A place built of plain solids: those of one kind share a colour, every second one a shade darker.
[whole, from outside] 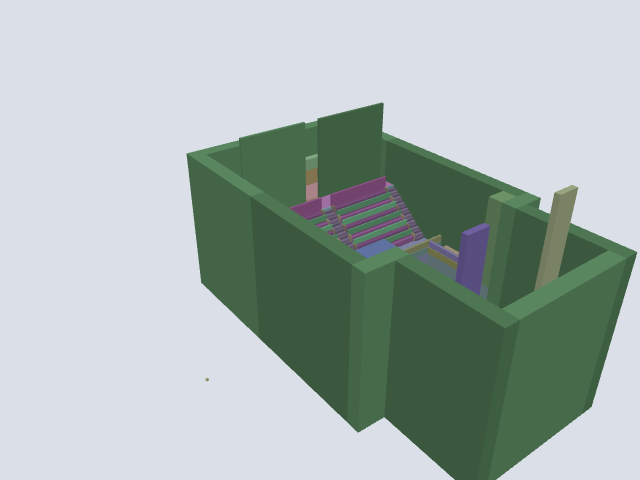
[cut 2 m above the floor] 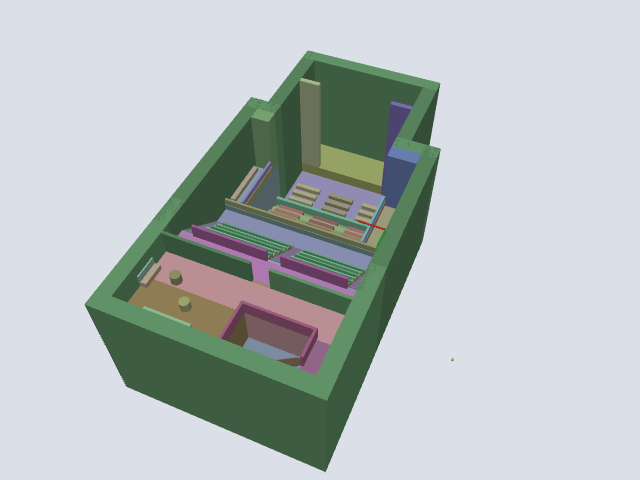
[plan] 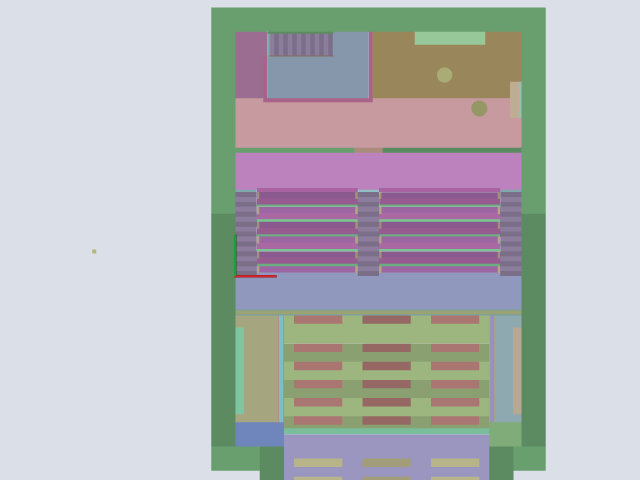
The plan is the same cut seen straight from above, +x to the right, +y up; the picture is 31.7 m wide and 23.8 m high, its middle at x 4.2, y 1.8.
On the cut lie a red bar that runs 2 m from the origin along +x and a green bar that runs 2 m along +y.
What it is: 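An old music hall's upper gallery; 6 rows of benches on tiers raked at 38 degrees, three risers of 194 mm to a row 0.73 m deep, in one bank; 3 stepped aisles, 1.06 m broad, run down between the bench ends or along a side wall to the front gangway, 1.65 m clear before the parapet; there one must stop and turn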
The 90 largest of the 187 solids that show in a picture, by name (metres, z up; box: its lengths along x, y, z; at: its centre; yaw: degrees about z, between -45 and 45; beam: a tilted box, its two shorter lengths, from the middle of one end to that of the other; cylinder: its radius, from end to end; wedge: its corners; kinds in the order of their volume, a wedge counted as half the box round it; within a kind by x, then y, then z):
{
 "wall_plaster_1": {"box": [1.2, 15.13, 13.0], "at": [-0.59, -2.07, -2.7]},
 "wall_plaster_2": {"box": [1.2, 10.23, 13.0], "at": [-0.59, 8.21, -2.7]},
 "wall_plaster_3": {"box": [3.6, 1.2, 13.0], "at": [0.61, -9.04, -2.7]},
 "wall_plaster_4": {"box": [3.98, 1.2, 13.0], "at": [0.8, 12.73, -2.7]},
 "wall_plaster_5": {"box": [1.2, 5.7, 13.0], "at": [1.81, -14.99, -2.7]},
 "wall_plaster_6": {"box": [1.2, 6.1, 13.0], "at": [1.81, -11.49, -2.7]},
 "wall_plaster_7": {"box": [5.89, 0.25, 16.2], "at": [2.96, 6.25, -1.1]},
 "wall_plaster_8": {"box": [7.42, 1.2, 13.0], "at": [4.1, 12.73, -2.7]},
 "wall_plaster_9": {"box": [12.58, 1.2, 13.0], "at": [7.5, -17.24, -2.7]},
 "wall_plaster_10": {"box": [9.98, 1.2, 13.0], "at": [10.4, 12.73, -2.7]},
 "wall_plaster_11": {"box": [6.89, 0.25, 16.2], "at": [10.75, 6.25, -1.1]},
 "wall_plaster_12": {"box": [1.2, 5.7, 13.0], "at": [13.19, -14.99, -2.7]},
 "wall_plaster_13": {"box": [1.2, 6.1, 13.0], "at": [13.19, -11.49, -2.7]},
 "wall_plaster_14": {"box": [2.8, 1.2, 13.0], "at": [13.99, -9.04, -2.7]},
 "wall_plaster_15": {"box": [1.2, 15.13, 13.0], "at": [14.79, -2.07, -2.7]},
 "wall_plaster_16": {"box": [1.2, 10.23, 13.0], "at": [14.79, 8.21, -2.7]},
 "floor_bay0a_lino_1": {"box": [14.18, 2.7, 9.2], "at": [7.1, 7.48, -4.6]},
 "floor_floorboards_1": {"box": [5.0, 0.73, 6.28], "at": [3.57, 0.87, -6.06]},
 "floor_floorboards_2": {"box": [5.0, 0.73, 6.87], "at": [3.57, 1.6, -5.77]},
 "floor_floorboards_3": {"box": [5.0, 0.73, 7.45], "at": [3.57, 2.34, -5.48]},
 "floor_floorboards_4": {"box": [5.0, 0.73, 8.03], "at": [3.57, 3.07, -5.18]},
 "floor_floorboards_5": {"box": [5.0, 0.73, 8.62], "at": [3.57, 3.81, -4.89]},
 "floor_floorboards_6": {"box": [6.0, 0.73, 6.28], "at": [10.13, 0.87, -6.06]},
 "floor_floorboards_7": {"box": [6.0, 0.73, 6.87], "at": [10.13, 1.6, -5.77]},
 "floor_floorboards_8": {"box": [6.0, 0.73, 7.45], "at": [10.13, 2.34, -5.48]},
 "floor_floorboards_9": {"box": [6.0, 0.73, 8.03], "at": [10.13, 3.07, -5.18]},
 "floor_floorboards_10": {"box": [6.0, 0.73, 8.62], "at": [10.13, 3.81, -4.89]},
 "floor_floorboards_11": {"box": [6.0, 0.12, 9.2], "at": [10.13, 4.24, -4.6]},
 "floor_rear_lino_1": {"box": [14.18, 1.83, 9.2], "at": [7.1, 5.21, -4.6]},
 "floor_bay1b_lino_1": {"box": [7.58, 3.3, 9.2], "at": [10.4, 10.48, -4.6]},
 "floor_hall0a_lino_1": {"box": [14.18, 2.44, 5.7], "at": [7.1, -0.72, -6.35]},
 "floor_circ_carpet_1": {"box": [10.18, 0.9, 1.15], "at": [7.5, -7.39, -8.63]},
 "floor_circ_carpet_2": {"box": [10.18, 0.9, 1.57], "at": [7.5, -6.49, -8.42]},
 "floor_circ_carpet_3": {"box": [10.18, 0.9, 1.99], "at": [7.5, -5.59, -8.21]},
 "floor_circ_carpet_4": {"box": [10.18, 0.9, 2.41], "at": [7.5, -4.69, -8.0]},
 "floor_circ_carpet_5": {"box": [10.18, 0.9, 2.83], "at": [7.5, -3.79, -7.79]},
 "floor_circ_carpet_6": {"box": [10.18, 1.4, 3.25], "at": [7.5, -2.64, -7.58]},
 "floor_lob_concrete_1": {"box": [5.02, 3.3, 6.13], "at": [4.1, 10.48, -6.13]},
 "floor_slipw_lino_1": {"box": [2.4, 6.5, 5.7], "at": [1.21, -5.19, -6.35]},
 "floor_slipe_lino_1": {"box": [1.6, 6.5, 5.7], "at": [13.39, -5.19, -6.35]},
 "floor_stage_floorboards_1": {"box": [10.18, 3.3, 1.5], "at": [7.5, -14.99, -8.45]},
 "floor_bay1a_lino_1": {"box": [1.58, 3.3, 9.2], "at": [0.8, 10.48, -4.6]},
 "wall_slipendw_plaster_1": {"box": [2.4, 1.2, 13.0], "at": [1.21, -7.84, -2.7]},
 "wall_slipende_plaster_1": {"box": [1.6, 1.2, 13.0], "at": [13.39, -7.84, -2.7]},
 "floor_stalls_carpet_1": {"box": [10.18, 5.5, 0.4], "at": [7.5, -10.59, -9.0]},
 "step_1": {"box": [1.06, 0.3, 2.38], "at": [0.54, 2.86, -2.36]},
 "step_2": {"box": [1.06, 0.3, 2.58], "at": [0.54, 3.1, -2.26]},
 "step_3": {"box": [1.06, 0.3, 2.77], "at": [0.54, 3.35, -2.16]},
 "step_4": {"box": [1.06, 0.3, 2.97], "at": [0.54, 3.59, -2.07]},
 "step_5": {"box": [1.06, 0.3, 3.16], "at": [0.54, 3.84, -1.97]},
 "step_6": {"box": [1.06, 0.3, 3.36], "at": [0.54, 4.08, -1.87]},
 "step_7": {"box": [0.28, 1.08, 2.91], "at": [1.79, 11.49, -1.66]},
 "step_8": {"box": [0.28, 1.09, 2.71], "at": [2.02, 11.49, -1.76]},
 "step_9": {"box": [0.28, 1.09, 2.5], "at": [2.24, 11.49, -1.87]},
 "step_10": {"box": [1.06, 0.3, 2.38], "at": [6.6, 2.86, -2.36]},
 "step_11": {"box": [1.06, 0.3, 2.58], "at": [6.6, 3.1, -2.26]},
 "step_12": {"box": [1.06, 0.3, 2.77], "at": [6.6, 3.35, -2.16]},
 "step_13": {"box": [1.06, 0.3, 2.97], "at": [6.6, 3.59, -2.07]},
 "step_14": {"box": [1.06, 0.3, 3.16], "at": [6.6, 3.84, -1.97]},
 "step_15": {"box": [1.06, 0.3, 3.36], "at": [6.6, 4.08, -1.87]},
 "step_16": {"box": [1.06, 0.3, 2.38], "at": [13.66, 2.86, -2.36]},
 "step_17": {"box": [1.06, 0.3, 2.58], "at": [13.66, 3.1, -2.26]},
 "step_18": {"box": [1.06, 0.3, 2.77], "at": [13.66, 3.35, -2.16]},
 "step_19": {"box": [1.06, 0.3, 2.97], "at": [13.66, 3.59, -2.07]},
 "step_20": {"box": [1.06, 0.3, 3.16], "at": [13.66, 3.84, -1.97]},
 "step_21": {"box": [1.06, 0.3, 3.36], "at": [13.66, 4.08, -1.87]},
 "wall_prose_plaster_1": {"box": [1.83, 0.45, 16.2], "at": [11.68, -13.56, -1.1]},
 "wall_prosw_plaster_1": {"box": [1.83, 0.45, 16.2], "at": [3.33, -13.56, -1.1]},
 "form_timber_1": {"box": [4.76, 0.31, 0.49], "at": [3.57, 0.35, -3.31]},
 "form_timber_2": {"box": [4.76, 0.31, 0.49], "at": [3.57, 1.08, -2.72]},
 "form_timber_3": {"box": [5.76, 0.31, 0.49], "at": [10.13, 0.35, -3.31]},
 "form_timber_4": {"box": [5.76, 0.31, 0.49], "at": [10.13, 1.08, -2.72]},
 "form_timber_5": {"box": [5.76, 0.31, 0.49], "at": [10.13, 1.82, -2.14]},
 "form_timber_6": {"box": [5.76, 0.31, 0.49], "at": [10.13, 2.55, -1.56]},
 "form_timber_7": {"box": [5.76, 0.31, 0.49], "at": [10.13, 3.29, -0.97]},
 "form_timber_8": {"box": [5.76, 0.31, 0.49], "at": [10.13, 4.02, -0.39]},
 "floor_sill_door_lino_1": {"box": [1.4, 0.25, 9.2], "at": [6.6, 6.25, -4.6]},
 "parapet_circ_plaster_1": {"box": [10.18, 0.3, 0.9], "at": [7.5, -7.69, -7.65]},
 "parapet_front_plaster_1": {"box": [14.18, 0.3, 0.6], "at": [7.1, -1.79, -3.25]},
 "counter_timber_1": {"box": [3.5, 0.65, 1.11], "at": [10.65, 11.8, 0.51]},
 "rail_lean_1": {"box": [5.0, 0.2, 1.1], "at": [3.57, 4.28, 0.55]},
 "rail_lean_2": {"box": [6.0, 0.2, 1.1], "at": [10.13, 4.28, 0.55]},
 "rail_well_1": {"box": [5.42, 0.2, 1.1], "at": [4.1, 8.73, 0.55]},
 "rail_well_2": {"box": [0.2, 3.3, 1.1], "at": [6.71, 10.48, 0.55]},
 "rail_front_1": {"box": [14.18, 0.2, 0.55], "at": [7.1, -1.79, -2.68]},
 "wall_1": {"box": [3.15, 0.1, 4.22], "at": [3.29, 12.08, -1.01]},
 "parapet_slipe_plaster_1": {"box": [0.3, 5.3, 0.6], "at": [12.74, -4.59, -3.25]},
 "parapet_slipw_plaster_1": {"box": [0.3, 5.3, 0.6], "at": [2.26, -4.59, -3.25]},
 "form_slipe_timber_1": {"box": [0.42, 4.3, 0.49], "at": [13.98, -4.69, -3.31]},
 "form_slipw_timber_1": {"box": [0.42, 4.3, 0.49], "at": [0.22, -4.69, -3.31]}
}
